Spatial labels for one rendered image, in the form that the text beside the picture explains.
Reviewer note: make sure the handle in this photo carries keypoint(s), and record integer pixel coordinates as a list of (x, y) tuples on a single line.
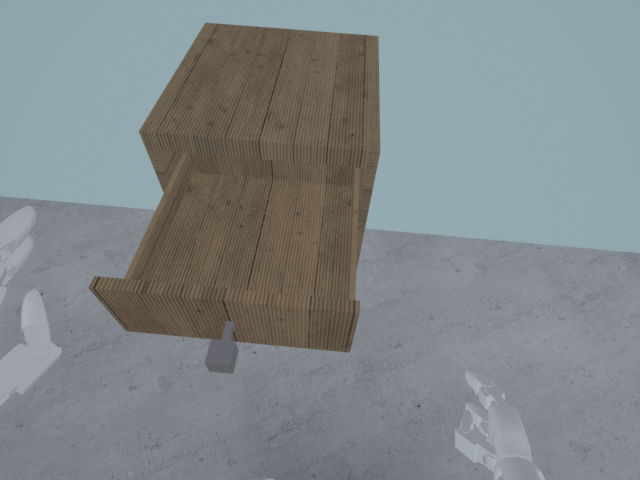
[(222, 354)]

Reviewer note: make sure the robot right hand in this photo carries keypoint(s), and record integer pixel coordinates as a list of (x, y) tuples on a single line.
[(501, 433)]

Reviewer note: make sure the drawer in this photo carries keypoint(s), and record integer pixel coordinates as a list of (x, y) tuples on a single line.
[(269, 245)]

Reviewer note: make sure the right robot forearm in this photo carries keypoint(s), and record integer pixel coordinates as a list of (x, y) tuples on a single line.
[(516, 468)]

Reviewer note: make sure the robot left hand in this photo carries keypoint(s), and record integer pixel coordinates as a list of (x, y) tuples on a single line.
[(24, 364)]

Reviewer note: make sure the cabinet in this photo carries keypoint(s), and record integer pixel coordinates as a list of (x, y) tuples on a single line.
[(272, 94)]

